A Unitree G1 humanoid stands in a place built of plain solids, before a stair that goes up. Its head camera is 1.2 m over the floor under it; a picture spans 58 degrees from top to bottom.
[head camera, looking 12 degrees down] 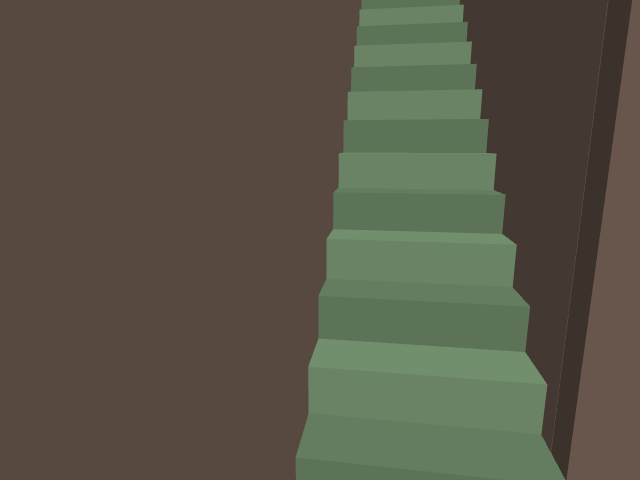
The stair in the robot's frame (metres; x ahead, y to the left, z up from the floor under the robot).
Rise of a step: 0.20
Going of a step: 0.25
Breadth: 0.85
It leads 9 degrees to the right of straight ahead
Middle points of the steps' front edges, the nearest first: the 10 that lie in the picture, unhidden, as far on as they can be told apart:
1.44 -0.38 0.39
1.69 -0.41 0.59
1.93 -0.45 0.78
2.18 -0.49 0.98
2.43 -0.53 1.17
2.67 -0.56 1.37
2.92 -0.60 1.56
3.17 -0.64 1.76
3.42 -0.68 1.95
3.66 -0.71 2.15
